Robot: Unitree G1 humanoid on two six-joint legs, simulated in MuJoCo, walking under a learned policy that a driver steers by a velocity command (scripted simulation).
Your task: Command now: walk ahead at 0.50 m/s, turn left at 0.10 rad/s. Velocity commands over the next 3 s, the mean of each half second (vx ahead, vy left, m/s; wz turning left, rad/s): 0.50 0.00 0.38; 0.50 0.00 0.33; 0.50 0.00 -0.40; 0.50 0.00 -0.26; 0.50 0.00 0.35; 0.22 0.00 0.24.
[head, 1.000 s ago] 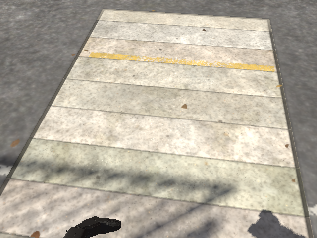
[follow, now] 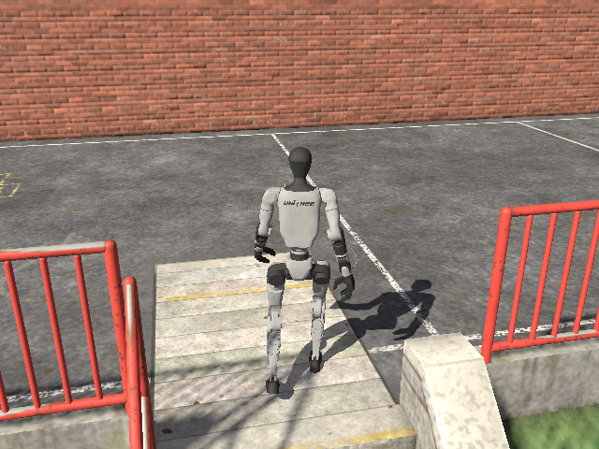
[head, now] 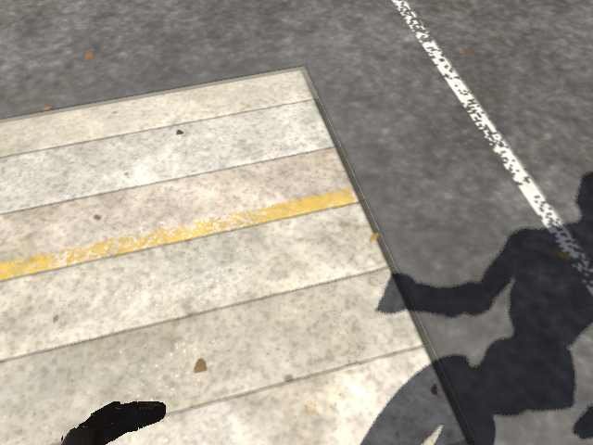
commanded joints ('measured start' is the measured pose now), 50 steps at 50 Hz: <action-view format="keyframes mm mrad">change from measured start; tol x16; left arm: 1 299 142 52 25 -2 7 21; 26 317 86 30 23 3 -38 42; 46 -119 128 29 -121 -13 -53 -12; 50 92 178 53 -70 -11 -54 -23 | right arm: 1 -74 -104 -22 -118 41 -46 4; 20 -482 -67 -17 -327 0 50 53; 25 -2 -314 -127 -230 3 60 33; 31 -217 -134 -49 -306 -14 17 32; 50 -75 -207 -63 -228 -15 27 -10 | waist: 1 148 -92 -267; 19 119 -15 61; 24 -84 -34 -156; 26 -22 292 -372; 29 -5 34 -175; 50 71 114 -113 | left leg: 1 -646 27 -126 470 42 20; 13 -528 93 -106 -58 542 33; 20 -560 50 -3 -271 352 91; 24 8 -112 82 -389 326 191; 26 553 286 -833 -626 183 456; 30 173 162 -420 -671 457 298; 34 23 120 -337 -721 611 301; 45 166 149 -295 -667 524 228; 50 235 123 -193 -423 1086 166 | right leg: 1 726 -353 464 -251 143 -210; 6 275 -253 163 -433 143 -125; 18 536 -289 -75 -426 242 -70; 23 591 -280 -158 -67 823 -14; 24 479 -229 -179 164 773 16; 26 -197 60 24 806 -398 110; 27 -321 8 159 858 -359 83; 40 -77 -57 92 45 276 110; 47 -196 -44 80 -77 129 27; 50 121 45 5 -119 89 -43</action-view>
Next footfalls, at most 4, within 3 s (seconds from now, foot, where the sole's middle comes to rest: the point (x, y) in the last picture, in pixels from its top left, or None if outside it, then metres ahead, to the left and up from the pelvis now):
0.48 left None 0.38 0.18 -0.76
1.02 right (245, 317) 0.74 0.12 -0.76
1.52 left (148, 254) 0.94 0.38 -0.76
1.98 right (247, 182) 1.17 0.12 -0.76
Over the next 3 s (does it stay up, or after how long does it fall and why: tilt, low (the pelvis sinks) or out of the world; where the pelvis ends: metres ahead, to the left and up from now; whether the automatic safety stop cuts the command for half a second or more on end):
stays up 1.48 0.32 0.01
